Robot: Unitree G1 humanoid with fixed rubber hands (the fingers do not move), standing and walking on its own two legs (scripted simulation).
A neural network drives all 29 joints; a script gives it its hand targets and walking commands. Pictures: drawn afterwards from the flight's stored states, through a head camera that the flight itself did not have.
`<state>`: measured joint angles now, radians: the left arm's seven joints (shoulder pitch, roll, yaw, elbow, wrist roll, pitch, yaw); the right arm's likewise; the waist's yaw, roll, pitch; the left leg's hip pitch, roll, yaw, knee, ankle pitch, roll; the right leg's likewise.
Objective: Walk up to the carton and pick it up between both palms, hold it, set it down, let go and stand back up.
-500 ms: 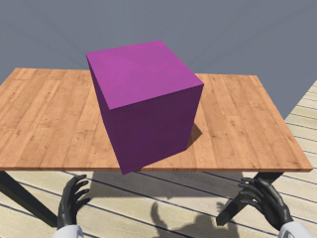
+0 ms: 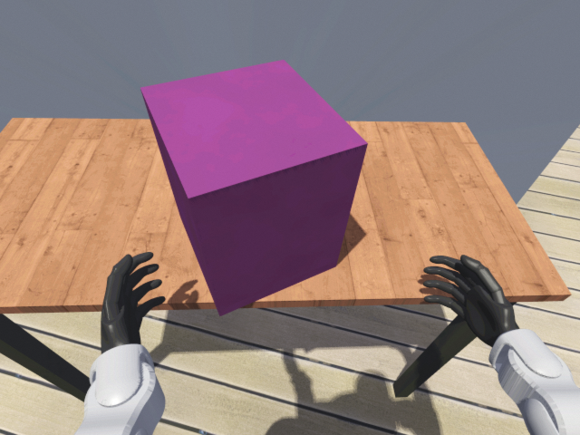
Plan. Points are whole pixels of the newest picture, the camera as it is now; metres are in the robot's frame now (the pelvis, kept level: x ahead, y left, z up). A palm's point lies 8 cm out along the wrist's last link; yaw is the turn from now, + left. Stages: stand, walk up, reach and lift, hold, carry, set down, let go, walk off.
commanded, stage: reach and lift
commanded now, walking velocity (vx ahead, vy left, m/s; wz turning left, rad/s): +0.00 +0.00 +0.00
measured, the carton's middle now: (251, 189) +0.41 +0.09 +0.11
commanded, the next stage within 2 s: none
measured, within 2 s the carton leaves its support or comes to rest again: neither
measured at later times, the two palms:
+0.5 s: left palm (117, 284) +0.22 +0.21 +0.15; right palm (474, 244) +0.31 -0.20 +0.13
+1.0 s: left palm (89, 232) +0.26 +0.24 +0.18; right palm (443, 187) +0.38 -0.16 +0.16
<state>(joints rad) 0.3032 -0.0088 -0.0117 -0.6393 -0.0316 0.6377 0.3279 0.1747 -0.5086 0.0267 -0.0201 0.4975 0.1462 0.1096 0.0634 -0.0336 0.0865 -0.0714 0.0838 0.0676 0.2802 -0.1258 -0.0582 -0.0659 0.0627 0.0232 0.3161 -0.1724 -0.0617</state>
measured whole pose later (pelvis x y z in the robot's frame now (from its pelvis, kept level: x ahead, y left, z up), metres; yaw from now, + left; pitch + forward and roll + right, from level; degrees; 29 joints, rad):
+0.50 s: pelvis -0.02 -0.01 +0.00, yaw +1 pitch -4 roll +1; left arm -0.12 0.02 0.14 -0.53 -0.08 0.95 0.32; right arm -0.25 -0.52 0.08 0.08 0.52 0.39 0.02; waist 0.07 -0.03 0.04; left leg -0.12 0.08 0.05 0.28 -0.09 -0.05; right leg -0.13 0.06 0.00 0.37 -0.17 -0.07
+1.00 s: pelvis -0.01 +0.01 +0.00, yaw +1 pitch -2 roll +0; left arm -0.34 0.06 0.19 -0.46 -0.09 1.05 0.30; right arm -0.56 -0.57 0.15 0.33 0.56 0.42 0.05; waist 0.10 0.00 0.01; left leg -0.18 0.08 0.04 0.33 -0.13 -0.05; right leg -0.15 0.06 0.00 0.34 -0.16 -0.05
